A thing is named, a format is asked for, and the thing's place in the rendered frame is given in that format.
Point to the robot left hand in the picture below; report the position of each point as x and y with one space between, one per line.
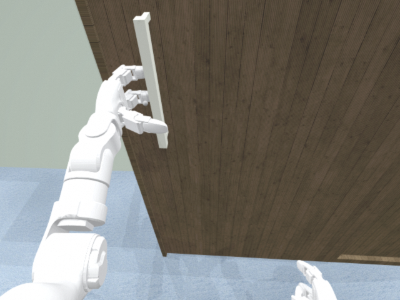
111 98

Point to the robot left upper arm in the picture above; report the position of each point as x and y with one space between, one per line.
69 266

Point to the robot left forearm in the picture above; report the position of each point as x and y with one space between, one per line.
81 205

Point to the handle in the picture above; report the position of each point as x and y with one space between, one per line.
148 64

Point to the wardrobe door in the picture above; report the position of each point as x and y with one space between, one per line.
382 236
283 120

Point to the robot right hand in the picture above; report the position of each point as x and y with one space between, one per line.
321 289

